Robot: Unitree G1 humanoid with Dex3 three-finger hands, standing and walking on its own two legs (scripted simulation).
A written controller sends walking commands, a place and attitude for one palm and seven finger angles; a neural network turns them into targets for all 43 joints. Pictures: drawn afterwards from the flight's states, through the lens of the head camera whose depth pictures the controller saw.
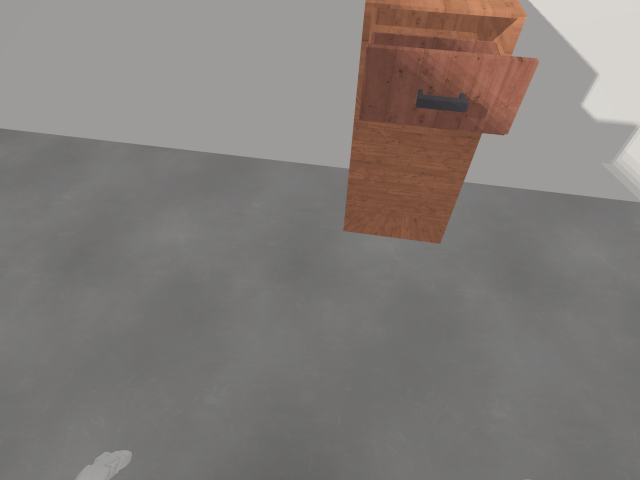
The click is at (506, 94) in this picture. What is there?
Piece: drawer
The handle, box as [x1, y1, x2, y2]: [416, 89, 468, 112]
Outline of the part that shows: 418,89 416,107 465,112 468,101 464,98 463,93 460,93 458,98 423,95 422,89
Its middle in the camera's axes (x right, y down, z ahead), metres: +0.28 -0.32 +0.90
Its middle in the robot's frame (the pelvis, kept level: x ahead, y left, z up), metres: +0.91 -0.24 +0.04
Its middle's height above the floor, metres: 0.81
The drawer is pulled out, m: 0.28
